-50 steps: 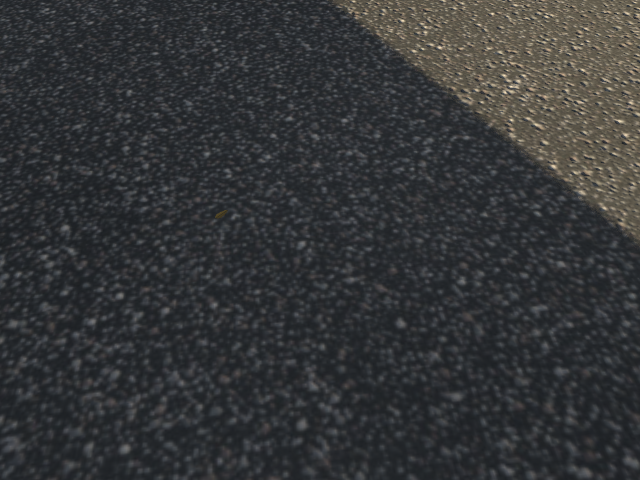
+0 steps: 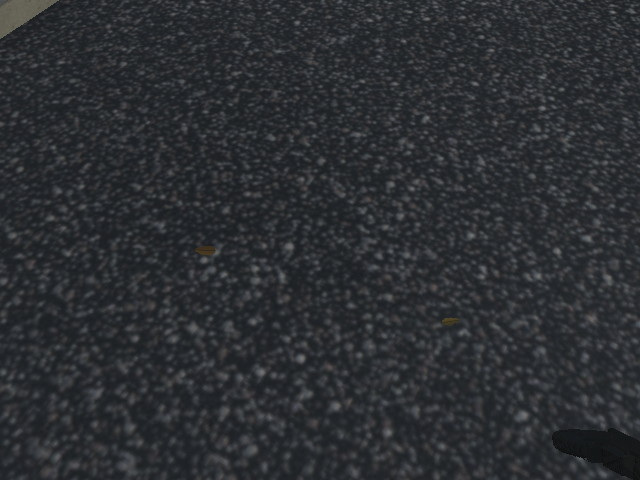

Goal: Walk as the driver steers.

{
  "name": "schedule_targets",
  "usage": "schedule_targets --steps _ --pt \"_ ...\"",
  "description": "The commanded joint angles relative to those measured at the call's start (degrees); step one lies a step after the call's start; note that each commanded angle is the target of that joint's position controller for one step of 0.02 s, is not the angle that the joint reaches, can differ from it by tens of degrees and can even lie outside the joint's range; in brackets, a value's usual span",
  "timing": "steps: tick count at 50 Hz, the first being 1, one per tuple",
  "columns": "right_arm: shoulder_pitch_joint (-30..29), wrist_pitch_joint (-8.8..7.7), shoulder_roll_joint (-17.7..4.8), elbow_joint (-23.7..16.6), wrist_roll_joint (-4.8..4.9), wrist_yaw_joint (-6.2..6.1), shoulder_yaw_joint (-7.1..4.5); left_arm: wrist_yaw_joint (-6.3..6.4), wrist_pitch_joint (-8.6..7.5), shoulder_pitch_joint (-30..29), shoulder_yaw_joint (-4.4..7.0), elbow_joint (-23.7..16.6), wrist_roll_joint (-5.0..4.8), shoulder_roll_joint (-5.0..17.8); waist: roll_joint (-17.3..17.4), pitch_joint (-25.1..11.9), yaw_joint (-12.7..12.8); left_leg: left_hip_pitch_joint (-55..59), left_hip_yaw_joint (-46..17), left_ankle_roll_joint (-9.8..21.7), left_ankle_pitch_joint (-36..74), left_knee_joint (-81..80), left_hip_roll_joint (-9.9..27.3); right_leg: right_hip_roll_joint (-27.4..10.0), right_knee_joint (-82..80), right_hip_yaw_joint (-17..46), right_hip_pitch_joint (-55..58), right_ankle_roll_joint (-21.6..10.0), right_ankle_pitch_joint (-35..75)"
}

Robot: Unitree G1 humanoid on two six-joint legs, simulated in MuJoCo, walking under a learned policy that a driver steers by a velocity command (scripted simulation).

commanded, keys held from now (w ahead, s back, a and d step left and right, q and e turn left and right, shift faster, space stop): w+e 0.46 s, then e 0.52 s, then no key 0.02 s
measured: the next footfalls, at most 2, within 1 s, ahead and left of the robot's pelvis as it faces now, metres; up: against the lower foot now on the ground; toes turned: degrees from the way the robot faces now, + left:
left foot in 0.06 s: +0.21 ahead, +0.13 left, +0.00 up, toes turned +1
right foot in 0.58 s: +0.46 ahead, -0.15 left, +0.00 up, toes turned -19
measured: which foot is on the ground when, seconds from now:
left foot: up 0.00-0.04, down 0.06-0.58, up 0.60-1.00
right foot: down 0.00-0.08, up 0.10-0.56, down 0.58-1.00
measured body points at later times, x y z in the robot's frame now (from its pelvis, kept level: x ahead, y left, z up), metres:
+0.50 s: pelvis +0.27 +0.01 +0.00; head +0.29 +0.00 +0.45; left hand +0.51 +0.21 -0.09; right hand +0.25 -0.28 -0.12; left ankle +0.17 +0.13 -0.73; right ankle +0.41 -0.16 -0.70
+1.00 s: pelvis +0.43 -0.05 +0.00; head +0.46 -0.09 +0.45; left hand +0.70 +0.13 -0.08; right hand +0.45 -0.38 -0.10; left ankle +0.58 +0.06 -0.70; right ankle +0.42 -0.14 -0.73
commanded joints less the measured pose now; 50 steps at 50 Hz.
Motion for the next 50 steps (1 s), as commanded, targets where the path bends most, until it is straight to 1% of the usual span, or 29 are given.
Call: schedule_targets --steps 1,2,3,4,5,6,7,8,9,12,15,19,23,24,26,28,29,30,31,32,33,34,35,36,38,41,44,47,50 --pt "0.5 -1.31 -6.3 -4.3 -0.48 0.17 -2.22 0.1 0.51 -1.8 2.17 -1.9 -0.94 11.7 -5.2 -0.6 -6.4 9.7 3.3 2.4 -3.8 -5.3 -3.3 -16.0 3.3 8.4 -2.8 -10.2 38.9" --pt "8.4 -1.34 -8.5 -2.0 -0.61 -0.15 -3.57 0.19 0.87 -2.1 1.66 -1.6 -0.86 11.2 -5.0 -5.6 -11.1 21.7 5.0 3.8 -1.4 -7.8 -5.3 -13.7 12.8 6.5 -5.4 -8.6 45.1" --pt "17.5 -1.03 -11.9 0.4 -0.83 -0.96 -5.12 0.36 0.63 -1.6 0.46 -1.9 0.02 8.7 -4.3 -12.0 -15.2 37.9 1.6 5.4 1.0 -5.3 -1.9 -10.8 25.7 5.2 -14.7 -6.2 38.1" --pt "22.9 -0.82 -18.4 0.7 -2.29 -1.92 -6.2 -0.07 -0.04 3.4 -1.98 -4.3 1.36 1.3 9.5 -21.9 -13.3 59.2 -24.2 13.3 -5.0 -7.2 15.8 -2.1 49.6 4.6 -36.5 -1.7 3.5" --pt "23.4 -0.98 -15.1 -0.1 -2.14 -1.84 -5.26 -0.03 -0.91 2.9 -1.53 -3.1 0.14 4.1 9.8 -28.9 -14.6 58.2 -39.3 16.4 -8.5 -15.7 20.7 1.1 59.7 15.4 -41.1 -1.2 -15.5" --pt "20.2 -1.3 -11.6 0.5 -1.76 -1.56 -4.09 -0.1 -0.97 -1.5 0.01 -4.3 -1.6 8.5 6.5 -19.2 -14.3 51.4 -30.0 13.5 -9.6 -16.9 18.4 -1.8 62.4 16.8 -46.1 -1.7 -12.6" --pt "17.0 -1.59 -9.6 1.2 -1.18 -1.43 -3.48 0.02 -0.88 -4.2 -0.13 -5.3 -1.54 7.8 5.8 -12.2 -12.3 44.0 -21.7 11.7 -7.8 -18.0 15.8 -4.7 60.1 14.8 -47.1 -2.0 -8.1" --pt "13.6 -1.93 -7.4 1.6 -1.11 -1.25 -2.91 0.32 -0.52 -5.3 -0.1 -5.2 -0.51 6.9 4.0 -8.4 -10.3 37.4 -16.4 10.3 -5.9 -19.9 13.3 -6.6 57.2 14.2 -45.5 -1.8 -3.9" --pt "11.2 -2.54 -5.8 1.6 -1.36 -1.1 -2.53 0.46 0.35 -4.0 0.18 -4.6 -0.08 6.4 5.2 -6.4 -8.2 32.2 -12.0 9.4 -3.5 -22.3 11.4 -8.1 55.2 14.6 -41.8 -1.5 -0.4" --pt "8.6 -4.4 -5.1 3.0 -1.85 -1.24 -2.87 0.55 2.57 -1.6 -0.18 -3.5 -0.23 3.0 3.5 -4.1 -5.5 26.1 -4.6 9.9 1.9 -27.7 10.8 -8.4 53.7 14.9 -38.1 -0.4 4.9" --pt "9.2 -4.86 -5.7 5.0 -2.28 -2.01 -3.35 0.69 3.11 -5.6 -0.19 -5.0 0.12 2.3 1.9 -1.0 -5.8 27.1 1.7 9.2 5.4 -29.4 10.2 -8.2 46.8 16.3 -42.4 0.4 11.9" --pt "10.7 -4.25 -7.9 6.5 -1.79 -2.87 -4.04 -0.87 2.53 -12.3 -1.06 -7.1 0.6 0.7 0.6 1.4 -8.0 29.3 8.3 8.1 6.1 -30.3 9.7 -7.2 32.9 12.7 -41.7 -0.3 21.2" --pt "14.1 -2.91 -9.8 8.7 -0.59 -3.08 -4.92 -2.22 2.59 -18.6 -1.41 -10.3 0.6 0.9 -0.4 3.8 -10.2 36.3 10.9 7.4 7.7 -28.6 12.1 -6.8 25.9 9.9 -44.0 -2.6 18.8" --pt "13.6 -2.35 -10.1 9.0 -0.34 -3.16 -5.05 -2.56 2.58 -19.4 -1.3 -11.1 0.79 1.2 -0.3 4.4 -9.8 37.7 11.9 6.8 13.2 -26.4 12.2 -6.2 24.3 8.9 -44.1 -3.3 16.9" --pt "12.3 -1.17 -11.8 8.7 0.14 -3.71 -5.47 -3.08 2.62 -17.7 -0.48 -12.0 1.33 2.6 1.6 1.5 -7.9 39.5 13.4 5.2 33.9 -18.5 11.9 -2.7 23.2 5.2 -38.8 -4.8 12.4" --pt "10.5 -0.18 -12.3 7.8 1.02 -4.17 -5.56 -2.77 2.72 -6.2 1.79 -9.7 1.16 6.3 2.1 -6.2 -1.6 37.5 14.8 2.5 44.9 -1.7 9.2 2.6 20.2 2.7 -23.8 -7.4 13.3" --pt "11.0 -0.48 -10.8 7.6 1.03 -4.12 -4.91 -1.61 2.98 0.8 3.5 -8.1 1.32 9.8 -0.9 -10.3 2.1 29.9 15.4 -0.9 34.3 12.0 5.9 3.0 15.5 5.7 -10.7 -9.5 23.6" --pt "15.9 -1.19 -3.3 5.6 -2.72 -3.59 -2.77 -0.17 3.67 0.7 4.45 -8.2 1.31 16.3 -17.8 -14.7 -3.7 9.9 14.3 -5.0 -22.8 32.4 -1.8 -10.9 20.6 24.8 6.6 -15.5 51.7" --pt "19.6 -2.33 -4.5 5.0 -2.09 -2.97 -1.92 -0.78 2.84 -1.0 3.91 -12.0 2.45 16.7 -16.4 -28.6 -4.3 -0.8 0.6 -6.8 -38.0 47.7 -9.4 -22.4 14.3 51.4 16.5 -28.0 46.5" --pt "13.1 -2.74 -9.5 4.9 -0.09 -2.75 -3.16 -1.38 2.49 -2.4 3.17 -13.0 2.0 12.9 -6.0 -27.3 -0.6 -3.0 -5.2 -5.6 -33.3 48.1 -5.8 -20.1 11.0 45.6 13.9 -25.3 43.8" --pt "9.2 -2.81 -8.9 3.1 0.48 -3.12 -2.89 -1.34 2.06 -5.2 2.63 -12.7 1.06 10.7 -4.4 -19.1 -2.0 -5.2 -4.1 -4.6 -28.0 43.9 -4.0 -17.3 10.1 38.7 6.7 -22.7 39.9" --pt "8.2 -2.52 -8.4 3.8 -0.61 -3.96 -2.89 -1.07 1.97 -8.0 2.14 -12.6 0.37 8.7 -0.7 -13.4 -3.9 -4.8 -3.8 -4.9 -24.2 39.9 -1.9 -14.7 9.2 34.5 -1.0 -20.2 38.2" --pt "8.5 -1.9 -9.2 3.7 -1.3 -4.46 -3.25 -0.55 2.15 -10.0 1.78 -13.0 0.54 7.5 -1.7 -11.3 -5.6 -1.7 -4.2 -5.0 -21.6 36.7 -0.7 -13.3 7.9 32.0 -7.1 -19.4 38.4" --pt "9.1 -1.1 -9.5 3.7 -1.36 -4.49 -3.44 -0.25 2.42 -10.9 1.65 -13.5 1.46 7.4 -3.3 -10.5 -6.9 1.9 -4.4 -5.0 -20.3 35.0 -0.7 -12.1 6.6 30.8 -11.9 -18.8 38.8" --pt "10.5 -0.16 -7.8 3.9 -1.65 -4.63 -3.05 0.19 2.62 -11.6 1.87 -13.5 2.0 8.0 -4.2 -10.4 -8.0 4.4 -3.5 -5.9 -19.5 30.5 -1.5 -11.0 6.3 28.2 -16.2 -18.7 43.1" --pt "8.9 0.6 -6.3 3.5 -1.99 -5.0 -2.51 1.33 3.49 -11.0 2.37 -13.1 1.47 9.6 -4.7 -11.6 -7.7 4.4 -3.2 -7.6 -15.6 22.8 -3.0 -9.1 7.2 26.6 -17.5 -17.6 42.9" --pt "5.8 1.29 -6.3 2.8 -1.59 -4.87 -2.44 2.4 5.06 -11.7 2.32 -13.5 0.93 9.6 -6.5 -11.6 -6.7 5.0 -4.1 -8.3 -10.5 16.5 -3.9 -7.2 7.0 28.1 -18.5 -15.1 28.3" --pt "2.6 1.22 -6.3 1.8 -1.24 -4.51 -2.45 2.82 5.99 -11.9 2.23 -13.9 1.12 9.4 -8.6 -9.3 -5.5 5.7 -5.0 -8.1 -9.3 10.2 -5.0 -6.4 6.8 31.7 -19.2 -13.9 15.7" --pt "2.1 0.24 -6.7 1.5 -1.05 -3.96 -2.64 2.65 6.45 -11.6 2.06 -14.0 1.34 8.9 -10.4 -9.3 -4.9 8.0 -5.1 -7.2 -11.8 4.4 -5.8 -7.1 9.8 34.7 -16.7 -13.7 18.4"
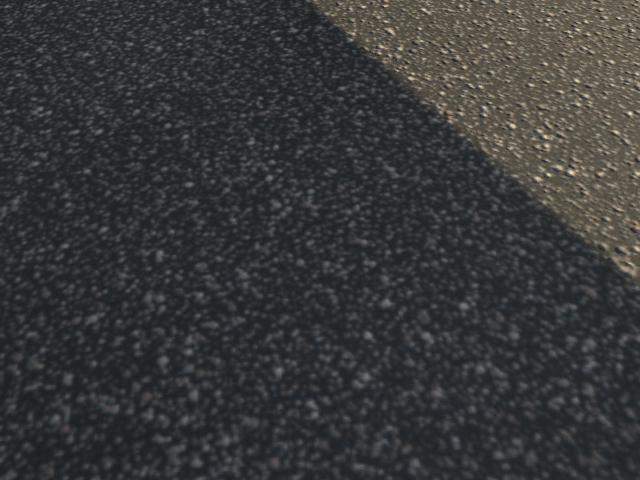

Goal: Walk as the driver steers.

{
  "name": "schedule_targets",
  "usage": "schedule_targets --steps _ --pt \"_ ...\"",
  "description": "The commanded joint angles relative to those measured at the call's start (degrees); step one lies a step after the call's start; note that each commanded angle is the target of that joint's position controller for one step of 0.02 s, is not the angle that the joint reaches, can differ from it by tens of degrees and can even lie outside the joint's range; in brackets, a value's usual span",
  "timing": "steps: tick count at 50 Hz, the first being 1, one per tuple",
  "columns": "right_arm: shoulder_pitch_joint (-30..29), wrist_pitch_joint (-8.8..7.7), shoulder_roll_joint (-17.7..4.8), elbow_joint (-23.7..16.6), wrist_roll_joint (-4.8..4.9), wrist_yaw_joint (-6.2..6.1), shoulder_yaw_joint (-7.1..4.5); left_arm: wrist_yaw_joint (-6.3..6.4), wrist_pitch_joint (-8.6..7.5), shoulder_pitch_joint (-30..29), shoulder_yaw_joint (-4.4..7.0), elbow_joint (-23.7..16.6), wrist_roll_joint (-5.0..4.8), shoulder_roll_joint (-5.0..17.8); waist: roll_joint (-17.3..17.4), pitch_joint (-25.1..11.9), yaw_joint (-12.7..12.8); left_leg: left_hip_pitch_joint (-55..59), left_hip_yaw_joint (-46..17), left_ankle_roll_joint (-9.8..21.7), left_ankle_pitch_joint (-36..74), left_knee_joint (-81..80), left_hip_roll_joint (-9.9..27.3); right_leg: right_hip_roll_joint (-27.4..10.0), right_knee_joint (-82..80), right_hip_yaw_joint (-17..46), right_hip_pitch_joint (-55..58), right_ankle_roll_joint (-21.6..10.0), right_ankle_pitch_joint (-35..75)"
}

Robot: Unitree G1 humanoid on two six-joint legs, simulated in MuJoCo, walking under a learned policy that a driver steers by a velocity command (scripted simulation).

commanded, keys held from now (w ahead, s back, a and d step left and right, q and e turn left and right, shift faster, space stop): no key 0.06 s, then q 0.60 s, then w+q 0.24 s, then w+e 0.10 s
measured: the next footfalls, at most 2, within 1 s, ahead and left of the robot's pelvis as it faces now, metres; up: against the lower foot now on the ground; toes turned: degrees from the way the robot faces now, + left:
left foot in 0.08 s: +0.11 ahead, +0.15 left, +0.00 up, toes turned -8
left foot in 0.72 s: +0.05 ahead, +0.17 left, +0.00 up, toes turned +13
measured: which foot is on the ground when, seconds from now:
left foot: up 0.00-0.06, down 0.08-0.44, up 0.46-0.70, down 0.72-1.00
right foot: down 0.00-0.70, up 0.72-1.00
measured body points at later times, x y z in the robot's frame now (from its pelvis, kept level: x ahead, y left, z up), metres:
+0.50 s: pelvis +0.03 +0.03 -0.01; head +0.06 +0.03 +0.44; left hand +0.12 +0.33 -0.11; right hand +0.22 -0.24 -0.10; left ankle +0.05 +0.14 -0.72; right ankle +0.01 -0.11 -0.74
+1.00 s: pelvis +0.07 +0.09 +0.01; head +0.08 +0.12 +0.46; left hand +0.14 +0.41 -0.09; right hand +0.24 -0.15 -0.08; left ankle +0.01 +0.16 -0.74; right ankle +0.22 -0.04 -0.69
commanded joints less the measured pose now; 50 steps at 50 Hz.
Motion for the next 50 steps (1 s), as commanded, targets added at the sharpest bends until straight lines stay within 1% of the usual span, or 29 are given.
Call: schedule_targets --steps 1,3,4,5,6,7,8,10,11,13,16,20,22,24,25,27,30,33,34,35,36,37,38,39,40,41,43,47,50 --pt "0.1 -1.61 -5.7 -3.8 0.22 0.51 -1.67 0.15 -0.19 -1.4 1.96 -4.2 0.15 8.1 -9.9 -9.1 -0.4 4.7 1.4 0.9 -1.3 -5.4 -1.1 -15.3 -3.5 16.2 8.3 -8.2 13.7" --pt "2.7 -2.33 -5.3 -3.1 0.24 1.16 -1.79 0.15 0.1 -2.2 1.27 -4.4 -0.33 6.8 -10.1 -9.4 -2.1 11.2 2.8 2.8 4.9 -16.4 -0.8 -14.0 -0.3 16.6 8.6 -6.4 17.1" --pt "3.9 -2.66 -5.8 -2.8 -0.29 1.4 -1.85 0.25 0.14 -1.2 0.58 -4.0 -0.24 5.1 -8.6 -9.3 -2.6 16.5 1.4 4.5 14.1 -22.6 2.1 -12.3 1.6 15.0 6.9 -3.8 12.6" --pt "2.5 -2.61 -8.6 -4.0 -1.63 1.3 -1.93 0.19 -0.05 2.5 -0.62 -3.7 1.25 1.6 1.3 -10.7 0.3 21.9 -9.0 8.3 26.1 -24.5 12.3 -7.2 9.6 8.6 3.6 -0.3 -1.7" --pt "-0.3 -2.2 -8.1 -3.3 -3.43 1.37 -1.42 0.14 -0.4 4.8 -0.35 -3.8 1.13 2.1 13.1 -7.6 4.0 19.5 -17.5 17.5 34.8 -24.0 18.2 -1.6 11.8 2.3 -1.5 3.1 -20.1" --pt "-0.8 -2.43 -2.9 -3.9 -2.94 1.69 0.06 0.25 -0.66 3.9 0.04 -2.8 2.26 5.2 11.1 -8.1 1.7 18.2 -19.7 21.0 32.4 -25.1 19.1 -5.0 16.0 2.0 -0.1 6.1 -23.8" --pt "-0.7 -2.55 -2.2 -3.5 -2.17 2.08 0.44 0.18 -0.7 2.4 0.38 -2.3 2.01 5.8 9.2 -7.9 1.1 19.0 -17.2 19.5 30.0 -24.4 16.4 -6.1 15.8 0.9 0.4 7.2 -21.7" --pt "-1.4 -2.04 -5.5 -2.8 0.1 2.17 -0.49 0.12 -0.48 0.7 0.12 -1.1 2.08 3.9 7.7 -6.7 0.7 20.4 -13.3 15.3 24.5 -22.6 11.5 -7.5 7.4 -0.9 1.3 8.5 -13.7" --pt "-1.4 -1.46 -6.9 -2.8 0.67 1.91 -0.86 -0.09 -0.59 0.2 -0.09 -0.6 1.65 2.8 7.8 -6.2 0.8 19.3 -11.6 13.8 24.0 -21.8 9.3 -7.0 2.1 -2.4 4.5 8.5 -8.8" --pt "1.0 -0.59 -9.3 -3.0 0.83 1.68 -1.8 -0.18 -0.73 -0.9 0.3 -0.1 0.97 3.7 8.2 -6.0 -0.4 18.2 -11.4 12.7 21.3 -21.3 7.1 -5.3 -1.2 -4.8 8.1 7.7 -2.6" --pt "2.1 -0.76 -8.7 -4.3 0.91 2.08 -1.93 0.5 -0.54 0.1 1.18 0.2 0.96 5.7 6.3 -7.4 -1.4 15.6 -12.7 12.5 18.8 -19.6 5.9 -7.0 2.6 -5.6 10.0 5.2 -0.8" --pt "0.3 0.05 -7.8 -6.2 1.62 1.53 -2.3 0.57 -0.66 1.5 1.98 1.1 1.1 5.1 0.6 -7.2 -0.8 10.5 -9.4 11.0 16.6 -13.9 2.2 -9.1 0.3 -4.4 10.8 2.4 1.3" --pt "1.0 0.66 -6.4 -7.0 1.45 1.57 -2.15 0.81 -0.65 2.0 2.55 1.1 1.29 6.6 -6.8 -5.5 -1.0 3.5 -2.9 7.8 8.6 -6.8 -2.4 -16.1 -4.1 2.1 13.0 -2.0 6.9" --pt "1.9 0.98 -6.5 -7.6 0.83 1.95 -2.55 1.34 -1.23 0.5 2.4 0.1 1.71 7.1 -13.8 -5.0 -0.9 -2.5 3.1 5.2 -16.0 9.3 -3.0 -29.5 -7.5 12.3 13.7 -10.7 20.3" --pt "1.4 1.23 -8.0 -7.9 0.87 2.07 -3.33 1.59 -1.7 0.2 2.06 -0.5 1.7 6.7 -10.4 -4.0 -0.6 -4.7 2.9 4.2 -20.0 18.4 -1.1 -32.0 -7.6 12.9 13.1 -12.8 25.8" --pt "2.5 2.24 -6.2 -7.6 1.48 2.14 -3.05 1.76 -2.18 -3.0 2.22 -0.6 0.58 7.5 -6.9 -2.2 -2.4 -5.9 2.7 3.2 -15.7 17.5 1.8 -28.1 -6.6 5.5 13.3 -9.2 25.5" --pt "0.8 2.48 -3.8 -9.0 1.57 3.15 -1.84 1.58 -1.11 -2.8 2.89 0.1 0.25 9.1 -9.8 -3.4 -0.7 1.7 8.1 2.6 -9.5 7.0 2.0 -23.3 -5.5 -3.8 12.3 -6.6 27.3" --pt "3.3 2.8 -5.7 -9.0 1.92 3.95 -2.85 1.15 -0.73 -1.7 3.0 0.5 -0.77 9.5 -10.4 -6.0 -1.3 10.3 11.9 4.1 -2.5 -6.2 -0.2 -23.2 -1.6 -7.1 12.5 -4.8 23.1" --pt "6.0 3.09 -5.9 -8.1 1.71 3.65 -3.27 0.85 -1.04 -1.0 2.89 0.8 -1.3 9.1 -9.1 -7.2 -2.3 15.7 13.6 5.5 1.7 -11.8 -2.2 -22.6 0.9 -8.7 10.1 -3.3 15.7" --pt "9.2 3.29 -7.4 -7.3 1.71 2.89 -4.15 0.32 -1.49 2.2 2.43 1.9 -0.9 7.3 -4.5 -8.4 -2.9 23.9 11.0 7.5 3.8 -16.0 -2.9 -20.3 7.8 -11.9 4.6 -0.6 4.1" --pt "13.2 3.15 -13.4 -7.5 2.11 1.94 -5.76 -0.23 -1.92 2.0 1.13 0.7 1.62 3.1 10.4 -7.9 -3.4 33.4 -8.1 13.0 8.9 -20.4 8.8 -14.2 25.3 -17.1 -10.9 4.5 -18.1" --pt "16.2 1.38 -17.6 -8.6 0.29 2.66 -5.87 -0.26 -3.03 -3.7 0.63 -3.6 1.7 2.6 17.1 -9.7 -6.0 33.0 -34.8 26.2 -2.2 -28.2 21.2 -6.2 37.2 -9.3 -24.8 6.1 -30.0" --pt "16.2 -0.39 -13.8 -8.3 -0.26 3.13 -4.81 -0.54 -3.93 -6.4 1.48 -4.0 -0.13 5.6 9.9 -8.0 -7.2 31.6 -35.6 27.1 -14.8 -31.4 21.3 -8.9 41.3 -3.7 -27.3 5.3 -27.2" --pt "14.5 -1.32 -10.9 -7.8 0.24 2.9 -3.84 -0.98 -4.53 -7.0 1.91 -3.9 -0.93 7.0 8.3 -3.8 -5.7 28.7 -31.2 24.1 -23.0 -32.2 18.9 -10.7 39.7 -3.4 -28.2 3.8 -21.5" --pt "12.1 -1.57 -10.0 -8.0 0.68 2.47 -3.47 -0.9 -4.93 -6.1 2.29 -2.6 -0.39 7.4 5.3 -1.5 -4.2 26.0 -27.1 21.2 -23.0 -32.0 16.3 -11.9 37.1 -3.9 -26.8 3.5 -16.8" --pt "10.1 -1.45 -9.5 -8.3 0.78 1.94 -3.11 -0.79 -5.27 -6.0 2.46 -2.0 0.53 7.6 5.2 -0.6 -3.4 23.9 -23.5 19.7 -19.4 -32.4 14.1 -12.4 33.3 -4.0 -24.8 3.9 -12.3" --pt "9.6 -1.52 -9.0 -8.7 0.09 1.04 -2.79 -1.43 -6.18 -5.3 2.15 -1.1 1.03 6.0 5.9 -1.4 -2.6 21.3 -18.0 18.5 -11.4 -33.4 10.5 -11.1 29.0 -5.4 -19.4 4.9 -4.7" --pt "11.7 -2.22 -8.2 -7.2 0.63 0.49 -2.66 -2.17 -6.95 -6.1 0.7 0.4 0.7 2.9 5.9 -2.4 -3.6 21.9 -10.8 17.6 -2.3 -33.1 8.5 -9.6 14.4 -7.1 -14.7 6.9 3.9" --pt "14.1 -2.61 -9.3 -5.4 0.91 0.95 -2.88 -2.69 -7.06 -9.7 -0.13 -0.3 0.0 2.4 6.4 -1.2 -6.1 21.4 -9.6 17.7 -2.2 -33.4 10.0 -10.1 8.1 -7.7 -12.4 7.3 6.5"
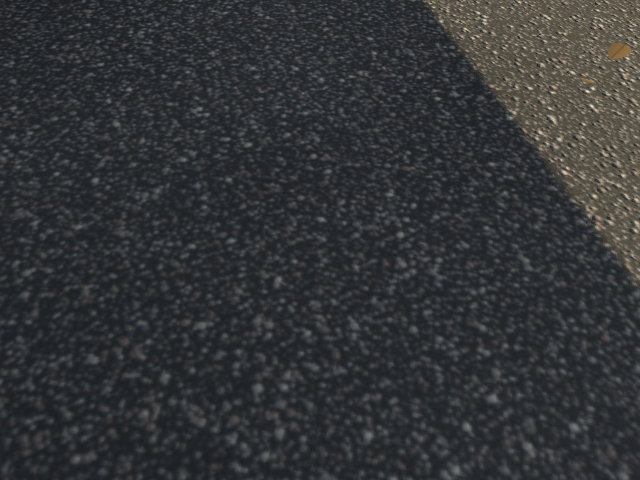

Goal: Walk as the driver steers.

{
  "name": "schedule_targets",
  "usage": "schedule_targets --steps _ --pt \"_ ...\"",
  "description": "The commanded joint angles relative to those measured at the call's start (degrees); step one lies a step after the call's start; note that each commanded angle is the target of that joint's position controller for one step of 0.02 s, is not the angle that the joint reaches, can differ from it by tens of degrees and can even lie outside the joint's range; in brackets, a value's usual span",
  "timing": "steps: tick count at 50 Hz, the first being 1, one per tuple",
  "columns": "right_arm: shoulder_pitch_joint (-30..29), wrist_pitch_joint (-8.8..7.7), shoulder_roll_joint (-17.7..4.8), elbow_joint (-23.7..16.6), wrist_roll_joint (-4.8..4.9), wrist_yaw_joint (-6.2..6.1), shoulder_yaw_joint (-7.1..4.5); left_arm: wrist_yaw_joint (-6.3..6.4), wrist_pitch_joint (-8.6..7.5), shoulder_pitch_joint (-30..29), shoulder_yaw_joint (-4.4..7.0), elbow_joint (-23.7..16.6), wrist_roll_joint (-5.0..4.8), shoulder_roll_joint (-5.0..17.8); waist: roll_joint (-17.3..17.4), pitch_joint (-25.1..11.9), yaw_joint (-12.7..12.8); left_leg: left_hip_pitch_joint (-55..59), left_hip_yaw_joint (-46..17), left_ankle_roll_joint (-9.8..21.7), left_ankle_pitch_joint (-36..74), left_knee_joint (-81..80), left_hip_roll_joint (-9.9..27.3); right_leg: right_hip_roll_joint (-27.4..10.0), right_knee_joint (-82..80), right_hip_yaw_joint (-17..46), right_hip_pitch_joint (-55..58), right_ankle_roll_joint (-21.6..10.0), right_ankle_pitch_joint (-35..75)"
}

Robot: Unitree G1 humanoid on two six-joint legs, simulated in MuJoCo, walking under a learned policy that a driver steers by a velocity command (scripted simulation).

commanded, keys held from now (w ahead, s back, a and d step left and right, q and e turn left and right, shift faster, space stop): w+e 0.82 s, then w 0.18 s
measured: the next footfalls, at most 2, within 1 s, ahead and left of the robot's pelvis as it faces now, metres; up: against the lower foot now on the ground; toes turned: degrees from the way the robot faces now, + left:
right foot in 0.22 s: +0.21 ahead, -0.15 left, +0.00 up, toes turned -4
left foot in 0.70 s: +0.56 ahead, -0.02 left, +0.00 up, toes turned -23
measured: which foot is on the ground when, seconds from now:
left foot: down 0.00-0.24, up 0.26-0.68, down 0.70-1.00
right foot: up 0.00-0.20, down 0.22-0.70, up 0.72-1.00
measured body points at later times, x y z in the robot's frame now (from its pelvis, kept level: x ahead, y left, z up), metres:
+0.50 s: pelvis +0.23 -0.08 +0.00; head +0.26 -0.11 +0.45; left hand +0.32 +0.19 -0.11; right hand +0.37 -0.37 -0.09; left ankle +0.38 +0.07 -0.69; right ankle +0.17 -0.15 -0.75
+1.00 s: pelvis +0.51 -0.12 +0.00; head +0.53 -0.13 +0.44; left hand +0.79 +0.04 -0.10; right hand +0.42 -0.39 -0.12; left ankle +0.53 -0.01 -0.75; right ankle +0.54 -0.31 -0.69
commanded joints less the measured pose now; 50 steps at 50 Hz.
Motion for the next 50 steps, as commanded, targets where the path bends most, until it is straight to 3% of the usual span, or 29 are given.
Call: schedule_targets --steps 1,5,8,10,11,12,13,14,15,16,17,18,21,26,29,32,33,34,35,36,37,38,39,40,41,42,45,47,50 --pt "0.1 -1.34 -11.1 -2.4 0.27 0.06 -3.27 -0.58 -1.15 -7.5 -0.38 -4.9 -0.71 2.7 8.4 1.9 -2.4 0.2 -10.7 8.5 -5.7 -9.7 14.3 -0.4 -5.9 -1.0 -1.3 0.2 3.1" --pt "1.8 -1.47 -11.4 -0.4 0.18 0.69 -3.34 -1.34 -1.54 -9.6 -0.8 -6.3 -1.37 3.8 7.5 4.5 -3.6 3.8 -10.3 9.0 -5.1 -9.7 17.3 -1.0 -8.4 -1.4 -3.2 -2.7 -0.3" --pt "2.2 -1.13 -11.9 0.7 0.4 0.79 -3.6 -2.08 -1.89 -8.9 -1.03 -6.9 -1.48 4.2 7.4 4.5 -2.8 7.6 -8.2 8.3 2.6 -8.0 18.4 -0.3 -10.1 -2.9 -1.8 -5.5 -3.8" --pt "0.0 -0.71 -12.2 0.5 0.43 0.48 -3.57 -2.07 -1.89 -2.7 -0.36 -5.2 -1.25 5.2 6.7 0.9 1.3 6.2 -3.4 5.9 18.6 -1.2 16.2 2.7 -13.4 -5.6 9.2 -7.6 -1.8" --pt "-0.2 -0.68 -10.9 0.3 0.08 0.17 -3.08 -1.71 -1.8 4.3 0.82 -3.2 -1.19 7.3 4.9 -4.0 4.5 3.5 0.7 3.9 28.1 8.5 13.1 3.3 -13.7 -4.5 19.9 -9.2 -0.6" --pt "-1.3 -0.99 -8.7 -2.1 -0.82 -0.33 -2.02 -1.32 -1.68 13.4 2.05 -2.1 -1.06 11.6 -1.6 -11.0 7.9 -7.8 5.8 0.0 23.4 25.8 8.7 -5.8 -15.5 10.5 34.9 -13.8 -4.7" --pt "0.7 -2.24 -5.3 -4.3 -1.51 -0.3 -0.95 -1.69 -1.56 17.6 3.11 -1.2 -1.32 15.9 -16.0 -13.5 6.7 -28.5 6.2 -4.4 -12.3 43.5 -0.4 -16.2 -22.7 36.8 48.1 -21.9 -13.7" --pt "-1.9 -3.52 -9.0 -4.0 0.04 0.21 -1.53 -1.73 -1.6 17.0 1.64 -1.3 -1.85 10.6 -10.2 -10.9 8.0 -36.3 -0.1 -4.1 -16.6 49.6 1.7 -16.8 -25.9 39.8 48.8 -21.3 -20.1" --pt "-5.3 -4.5 -10.3 -4.6 1.26 0.91 -1.84 -1.37 -1.37 14.3 1.08 -2.1 -1.18 8.8 -7.2 -5.0 7.7 -39.2 0.2 -3.3 -12.2 50.4 4.3 -15.4 -26.2 32.9 44.2 -20.0 -16.5" --pt "-7.4 -5.18 -9.7 -4.7 0.58 1.06 -1.57 -1.12 -1.06 12.5 0.9 -2.9 -0.59 8.1 -2.7 -2.9 7.1 -38.4 0.9 -2.9 -8.4 48.3 6.0 -13.1 -26.3 28.0 39.8 -19.0 -11.6" --pt "-8.5 -5.45 -9.5 -5.0 -0.65 1.14 -1.73 -0.93 -0.74 10.9 0.53 -3.6 -0.42 7.1 -0.5 -0.8 5.9 -37.0 1.2 -3.3 -5.5 44.5 7.3 -11.3 -27.2 24.7 35.6 -18.5 -5.7" --pt "-8.3 -5.36 -9.1 -5.1 -1.3 1.24 -1.85 -0.66 -0.6 9.8 0.17 -4.1 -0.08 6.5 -1.4 -0.7 4.4 -34.0 1.2 -3.8 -3.4 42.0 8.0 -9.7 -28.1 22.2 32.3 -18.2 -1.4" --pt "-8.0 -4.42 -7.4 -4.8 -1.55 1.36 -1.5 0.22 -0.43 9.0 0.3 -4.1 -0.6 7.1 -2.8 0.3 2.7 -31.2 3.2 -6.3 -1.2 36.0 7.3 -7.4 -29.7 17.7 26.0 -18.6 7.3" --pt "-19.2 -4.69 -4.2 -7.1 -1.1 1.49 -0.16 1.64 0.23 12.8 0.98 -1.8 -1.23 8.9 -3.2 2.2 6.0 -23.7 4.6 -8.1 15.1 15.9 3.7 -2.9 -28.6 12.3 18.5 -14.9 10.4" --pt "-23.3 -5.18 -5.1 -7.8 -0.19 2.12 -0.5 2.04 0.76 16.0 1.08 -0.4 -1.85 8.7 -3.3 2.1 7.1 -19.7 3.3 -7.4 18.7 10.2 2.2 -4.3 -26.8 15.7 19.9 -13.9 7.2" --pt "-22.2 -5.48 -7.2 -7.4 0.15 2.18 -1.5 2.39 1.38 15.7 1.41 0.0 -1.79 8.6 -4.9 1.8 5.3 -17.7 1.3 -5.2 14.0 7.4 2.7 -6.7 -22.4 19.9 25.4 -12.3 8.7" --pt "-20.0 -5.6 -8.0 -6.9 0.16 2.02 -1.96 2.36 1.64 15.2 1.59 -0.1 -1.63 8.7 -5.7 1.1 4.1 -14.7 1.8 -4.1 11.2 7.0 2.7 -6.8 -20.1 20.4 26.2 -11.7 12.5" --pt "-14.9 -5.78 -9.4 -5.7 -0.02 1.65 -2.83 2.16 1.79 14.2 1.4 -0.6 -1.46 8.0 -5.5 -2.0 1.2 -7.0 3.2 -2.4 11.2 4.8 2.4 -4.8 -14.7 19.3 25.8 -10.5 18.5" --pt "-7.1 -5.86 -11.1 -4.7 -0.66 1.2 -3.64 1.75 1.86 13.3 0.61 -1.7 -0.75 6.0 -4.1 -9.3 -2.8 6.7 0.1 0.5 10.7 6.2 7.0 -1.8 -3.4 17.4 21.6 -8.9 16.9" --pt "0.4 -5.4 -15.5 -4.0 -1.69 0.76 -4.73 1.64 1.56 18.2 -0.72 -2.9 -0.54 1.5 6.8 -19.3 -3.0 28.0 -16.9 7.0 4.6 7.3 19.8 5.2 16.0 11.2 5.8 -5.5 -0.2" --pt "1.8 -4.67 -14.1 -2.5 -1.03 1.57 -4.45 1.51 1.2 23.4 -1.53 -3.4 -1.64 1.1 20.5 -23.6 -0.6 34.0 -37.6 11.6 -7.5 0.6 27.9 7.0 28.1 8.6 -6.9 -3.9 -28.4" --pt "-0.9 -4.36 -9.0 -3.3 -0.42 1.39 -3.31 1.58 1.41 19.6 -0.21 -2.6 -2.51 6.7 12.3 -15.0 -1.6 26.9 -33.9 9.3 -15.6 -1.6 26.0 2.7 32.9 9.1 -11.1 -3.6 -23.9" --pt "-4.0 -3.96 -7.2 -3.3 -0.32 1.13 -2.78 1.58 1.67 13.9 0.34 -3.6 -2.19 8.5 7.0 -7.3 -2.0 18.3 -24.6 7.4 -11.9 -2.9 23.7 0.7 32.6 6.3 -11.5 -3.2 -18.8" --pt "-6.1 -3.79 -6.5 -2.7 -0.63 1.15 -2.45 1.58 1.71 11.1 0.38 -4.5 -1.45 7.8 4.4 -2.6 -0.9 11.1 -18.5 6.9 -4.8 -4.5 21.4 -1.1 30.8 5.1 -10.2 -2.9 -15.4" --pt "-7.3 -3.88 -5.6 -2.1 -1.03 1.14 -2.15 1.35 1.83 10.2 0.54 -4.9 -1.18 6.8 5.1 -0.2 0.4 6.5 -13.8 6.6 0.0 -6.2 19.5 -2.7 28.7 5.0 -8.6 -2.9 -13.3" --pt "-7.7 -4.19 -5.5 -1.4 -1.35 1.2 -2.09 1.12 2.08 10.7 0.32 -5.0 -1.4 5.4 6.6 0.5 1.4 3.0 -10.5 6.6 2.2 -7.9 18.0 -3.6 27.3 4.6 -6.1 -2.9 -12.1" --pt "-7.3 -5.22 -6.0 1.0 -0.6 1.72 -2.46 0.98 2.55 9.5 -0.59 -5.5 -1.12 2.0 6.3 1.9 2.2 -0.1 -5.0 8.6 7.5 -11.4 17.5 -4.0 21.6 3.7 -5.9 -2.6 -10.4" --pt "-6.7 -5.35 -7.6 2.4 -0.38 1.83 -2.94 0.72 2.18 6.6 -1.1 -6.3 -0.54 1.3 5.0 2.6 2.0 0.9 -2.3 9.5 11.3 -12.6 17.6 -4.3 15.0 3.7 -7.5 -2.2 -6.0" --pt "-6.6 -4.78 -9.1 3.7 0.28 1.77 -3.11 -0.42 0.95 1.5 -1.88 -7.2 -0.34 0.7 4.1 3.1 0.7 1.3 3.4 8.4 15.4 -12.9 15.5 -4.0 3.0 0.8 -4.9 -2.5 3.8"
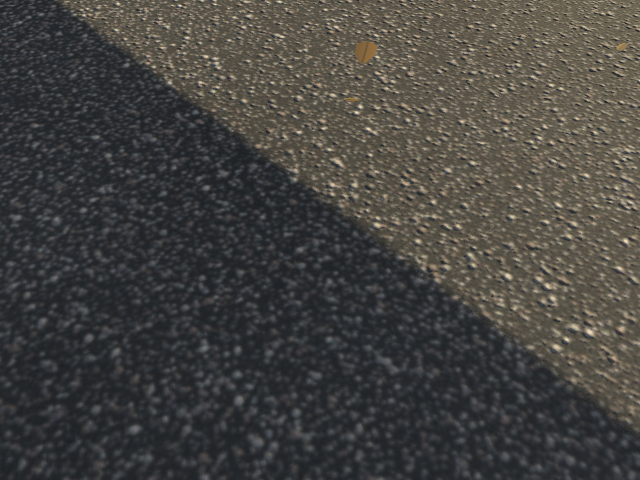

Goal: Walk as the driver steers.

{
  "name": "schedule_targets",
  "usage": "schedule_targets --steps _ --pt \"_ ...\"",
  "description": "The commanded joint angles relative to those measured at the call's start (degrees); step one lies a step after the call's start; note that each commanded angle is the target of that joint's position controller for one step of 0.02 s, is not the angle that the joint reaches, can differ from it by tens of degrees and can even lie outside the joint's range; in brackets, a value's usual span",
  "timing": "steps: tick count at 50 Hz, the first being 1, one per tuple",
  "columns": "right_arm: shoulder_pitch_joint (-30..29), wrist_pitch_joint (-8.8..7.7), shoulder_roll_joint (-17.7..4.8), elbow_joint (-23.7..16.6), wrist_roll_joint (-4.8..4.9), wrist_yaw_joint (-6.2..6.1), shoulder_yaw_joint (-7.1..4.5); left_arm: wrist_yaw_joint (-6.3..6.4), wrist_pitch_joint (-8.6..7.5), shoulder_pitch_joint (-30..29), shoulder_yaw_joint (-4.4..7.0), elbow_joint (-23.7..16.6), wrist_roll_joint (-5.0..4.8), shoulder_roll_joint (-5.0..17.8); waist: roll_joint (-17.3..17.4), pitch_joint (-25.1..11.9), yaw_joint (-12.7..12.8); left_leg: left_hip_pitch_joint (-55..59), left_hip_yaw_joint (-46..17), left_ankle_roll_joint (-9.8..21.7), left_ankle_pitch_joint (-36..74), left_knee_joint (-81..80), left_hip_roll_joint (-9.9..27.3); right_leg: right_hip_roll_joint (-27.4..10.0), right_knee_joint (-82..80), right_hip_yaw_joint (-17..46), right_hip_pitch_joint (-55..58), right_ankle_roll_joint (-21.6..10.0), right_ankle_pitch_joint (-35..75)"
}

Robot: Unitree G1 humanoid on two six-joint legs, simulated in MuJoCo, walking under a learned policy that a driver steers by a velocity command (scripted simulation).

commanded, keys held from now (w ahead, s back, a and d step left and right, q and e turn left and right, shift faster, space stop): w+q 1.00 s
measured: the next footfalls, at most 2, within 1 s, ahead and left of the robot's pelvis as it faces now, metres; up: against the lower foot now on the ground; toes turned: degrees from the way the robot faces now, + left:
right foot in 0.20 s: +0.28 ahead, -0.15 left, +0.00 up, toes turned +2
left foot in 0.70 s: +0.51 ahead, +0.15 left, +0.00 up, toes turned +22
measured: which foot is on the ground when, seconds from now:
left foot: down 0.00-0.20, up 0.22-0.68, down 0.70-1.00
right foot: up 0.00-0.18, down 0.20-0.70, up 0.72-1.00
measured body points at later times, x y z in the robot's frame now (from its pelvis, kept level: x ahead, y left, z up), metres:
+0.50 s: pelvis +0.27 -0.04 +0.00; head +0.29 -0.04 +0.45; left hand +0.26 +0.25 -0.12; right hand +0.47 -0.28 -0.10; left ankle +0.36 +0.14 -0.68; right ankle +0.24 -0.15 -0.75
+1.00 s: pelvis +0.51 +0.09 +0.00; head +0.54 +0.12 +0.45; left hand +0.57 +0.42 -0.09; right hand +0.71 -0.13 -0.10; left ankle +0.47 +0.14 -0.75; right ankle +0.74 -0.03 -0.68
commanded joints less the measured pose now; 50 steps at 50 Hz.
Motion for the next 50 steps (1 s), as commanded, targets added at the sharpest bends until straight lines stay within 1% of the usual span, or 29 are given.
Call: schedule_targets --steps 1,3,6,7,8,9,10,11,12,13,15,17,18,22,26,31,33,34,35,36,37,38,39,40,41,42,43,46,50 --pt "-4.2 -0.68 -9.1 -3.5 0.99 -0.13 -1.81 -1.09 -1.77 -3.5 -0.81 -4.0 0.36 0.4 5.3 1.1 1.1 -3.3 -7.7 9.7 14.1 -7.9 13.8 -0.6 -10.6 -2.1 3.1 -0.1 8.9" --pt "-0.7 0.0 -10.4 -1.8 1.6 -0.09 -1.94 -1.53 -2.4 -8.0 -0.94 -5.5 0.15 0.6 5.3 1.8 -0.5 -2.1 -8.8 9.5 14.2 -7.2 14.6 0.6 -15.1 -3.2 4.9 -0.1 9.9" --pt "1.7 1.17 -12.1 -0.1 1.96 -0.33 -2.3 -1.98 -3.03 -10.0 -0.17 -6.7 -0.23 2.9 6.5 1.6 0.4 2.5 -11.5 8.2 16.0 -3.8 16.9 2.0 -20.3 -2.8 7.0 -1.3 6.4" --pt "1.7 1.57 -12.5 0.2 1.99 -0.51 -2.37 -1.99 -3.23 -8.5 0.28 -6.4 -0.23 3.8 7.0 0.7 1.8 3.3 -12.1 7.5 18.1 -1.8 17.3 2.7 -21.7 -3.1 10.0 -1.9 5.1" --pt "0.8 1.87 -12.6 0.3 2.06 -0.7 -2.23 -1.8 -3.37 -4.3 1.06 -5.3 -0.11 5.0 7.1 -1.7 4.9 2.4 -11.0 6.3 24.0 3.1 16.1 3.9 -24.2 -4.1 17.2 -3.0 5.4" --pt "1.1 1.92 -11.0 0.4 1.71 -0.8 -1.56 -1.24 -3.31 3.2 2.5 -3.1 0.26 7.6 6.5 -7.0 8.5 -1.0 -8.9 4.5 27.4 12.5 13.0 4.2 -24.7 -4.5 29.3 -4.5 6.2" --pt "0.6 1.65 -7.2 -1.3 0.23 -0.83 0.06 -0.39 -3.01 13.4 3.84 -1.6 1.24 11.9 1.5 -16.0 12.7 -11.8 -6.4 1.8 13.7 29.5 9.4 -6.2 -22.2 5.5 46.1 -8.0 7.6" --pt "8.1 0.93 -0.6 -2.5 0.72 -0.79 2.0 -0.17 -2.4 15.3 4.44 -1.1 1.84 15.7 -13.4 -24.2 9.1 -31.1 -5.8 -1.5 -20.8 48.4 1.1 -19.9 -27.5 29.5 61.3 -16.0 -3.1" --pt "5.3 0.58 -7.0 -1.4 2.15 -0.82 0.41 -0.27 -2.33 15.0 3.09 -1.4 1.59 9.9 -7.6 -21.7 11.4 -36.3 -12.5 -1.6 -22.3 55.6 3.0 -18.6 -31.8 32.9 57.0 -15.5 -10.6" --pt "1.1 0.56 -9.5 -2.8 3.01 -0.78 -0.57 -0.3 -2.49 11.8 2.19 -1.0 0.98 7.4 -6.2 -13.2 10.5 -39.7 -11.7 -1.1 -17.5 56.9 5.3 -16.8 -33.2 24.2 50.8 -13.4 -9.9" --pt "-2.0 1.24 -8.2 -3.3 1.7 -1.15 -0.72 -0.65 -3.02 5.3 1.17 -0.7 0.97 3.8 -4.0 -6.0 7.1 -36.8 -10.4 -1.7 -9.5 53.1 8.8 -12.4 -36.7 13.6 38.9 -11.8 -2.1" --pt "-0.1 2.76 -5.9 -2.7 1.81 -1.03 -0.63 -0.74 -4.01 2.5 1.18 0.0 1.58 2.5 -4.4 -3.9 4.4 -31.3 -10.7 -2.3 -5.6 51.4 10.2 -10.7 -40.6 7.1 32.0 -11.4 3.1" --pt "-0.2 3.39 -4.7 -2.8 1.81 -1.0 -0.46 -0.66 -4.52 2.0 1.39 0.5 1.51 2.6 -3.3 -3.0 3.7 -30.9 -10.6 -2.7 -4.7 50.7 10.4 -10.8 -41.9 4.6 30.4 -11.7 5.9" --pt "-4.8 4.25 -3.5 -5.0 1.23 -0.69 -0.21 0.08 -5.13 2.2 2.33 2.8 1.61 4.6 -0.9 0.2 3.7 -34.2 -11.1 -3.5 4.1 41.5 10.6 -10.4 -44.4 -3.9 30.2 -11.6 11.5" --pt "-12.0 3.75 -2.4 -7.4 1.12 0.96 0.61 0.75 -4.41 4.0 3.05 4.3 1.13 7.0 0.5 2.2 6.2 -32.2 -7.2 -2.5 12.6 28.9 9.6 -9.9 -44.9 -10.6 31.8 -10.4 12.5" --pt "-18.1 4.05 -3.8 -11.2 1.06 2.32 0.33 0.83 -2.62 7.2 4.06 6.5 -0.51 9.4 0.6 3.6 7.3 -33.1 -3.7 1.0 6.8 22.1 8.0 -12.4 -40.4 -14.0 40.6 -8.4 18.8" --pt "-15.5 4.41 -5.6 -11.6 0.92 2.44 -0.69 1.08 -1.78 6.5 4.55 6.5 -0.99 11.2 -1.2 0.3 4.7 -26.7 -0.2 3.3 1.1 21.8 4.3 -12.1 -32.3 -15.9 42.5 -7.0 37.2" --pt "-9.7 4.63 -7.4 -10.4 1.04 2.28 -1.85 1.19 -1.25 5.8 4.65 6.3 -1.27 11.6 -1.3 -3.3 1.2 -19.0 1.5 4.8 -0.2 20.9 1.5 -11.1 -23.5 -17.1 41.5 -6.1 44.7" --pt "-0.2 4.9 -10.6 -7.8 1.28 1.57 -3.82 1.36 -0.99 5.6 4.15 6.0 -1.28 10.6 0.1 -8.4 -3.8 -4.9 1.6 6.9 2.5 18.1 -1.3 -8.7 -10.7 -18.7 35.8 -4.1 43.7" --pt "7.2 5.6 -16.1 -6.2 1.74 0.26 -5.67 1.42 -1.4 7.6 2.66 4.7 0.8 6.8 9.6 -13.0 -5.4 11.5 -13.5 10.7 4.5 16.6 7.6 -5.3 8.3 -18.8 20.4 -1.0 17.8" --pt "3.4 4.64 -20.4 -8.0 1.54 0.45 -5.56 0.86 -3.04 11.6 0.52 1.6 1.87 0.2 19.5 -19.2 1.8 24.7 -47.8 21.5 -10.7 7.0 19.5 7.1 24.8 -8.5 -1.5 2.0 -25.6" --pt "3.8 3.51 -14.9 -9.1 1.39 1.13 -4.09 0.24 -4.79 4.2 1.47 1.0 -0.52 6.2 10.5 -20.3 -3.0 24.6 -51.6 20.3 -15.2 0.4 21.2 5.2 28.4 1.1 -7.2 0.9 -24.0" --pt "2.0 2.59 -12.4 -8.6 0.98 1.25 -3.31 -0.03 -5.74 0.5 1.87 -0.5 -2.06 7.6 8.7 -12.2 -2.4 18.8 -43.8 17.9 -11.2 -0.2 19.9 3.0 26.1 0.4 -10.7 -0.5 -18.1" --pt "-1.1 2.18 -10.9 -8.7 1.09 1.17 -2.84 0.43 -6.26 0.4 1.65 0.1 -1.08 6.8 4.3 -8.1 0.0 11.1 -37.0 15.9 -4.6 0.5 17.2 0.4 21.6 0.4 -8.2 -1.0 -13.2" --pt "-4.5 2.15 -9.2 -9.3 0.79 0.93 -2.36 0.83 -6.25 0.9 1.96 0.7 0.49 7.0 3.8 -5.9 2.2 4.4 -31.5 14.5 2.6 0.4 14.9 -1.2 16.7 0.6 -4.2 -0.7 -10.1" --pt "-6.2 2.11 -8.1 -10.3 0.04 0.61 -1.87 0.72 -5.69 2.0 2.2 1.1 0.93 7.1 5.1 -5.6 3.9 0.4 -28.8 14.2 7.1 -0.7 13.4 -2.1 14.7 1.1 -0.5 -0.3 -7.8" --pt "-6.7 2.02 -8.0 -10.6 -0.1 0.36 -1.86 0.64 -5.1 2.5 2.24 1.1 1.21 6.7 5.6 -5.6 4.5 -1.6 -27.6 14.5 10.7 -1.6 12.8 -2.0 12.8 0.7 1.2 0.4 -6.7" --pt "-4.7 1.74 -9.5 -9.5 0.41 -0.73 -2.27 0.75 -3.79 0.1 1.66 0.2 1.79 4.5 4.7 -3.9 4.3 -6.0 -22.5 14.6 17.4 -2.8 10.9 -0.8 5.0 -0.8 1.3 3.0 -1.4" --pt "-1.6 2.37 -10.2 -8.0 0.9 -1.88 -2.47 0.23 -4.06 -8.6 0.63 -2.1 1.37 2.3 6.7 -1.8 1.0 -8.3 -19.4 11.2 11.7 -2.1 7.4 2.3 -12.4 -1.2 3.8 4.2 12.5"
Velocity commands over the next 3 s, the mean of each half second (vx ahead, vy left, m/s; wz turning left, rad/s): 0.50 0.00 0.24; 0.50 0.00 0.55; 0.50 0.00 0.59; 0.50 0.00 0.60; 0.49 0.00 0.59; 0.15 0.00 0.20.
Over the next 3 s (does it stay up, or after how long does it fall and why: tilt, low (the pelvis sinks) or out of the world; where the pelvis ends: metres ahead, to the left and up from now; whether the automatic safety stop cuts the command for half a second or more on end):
stays up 1.04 0.83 -0.02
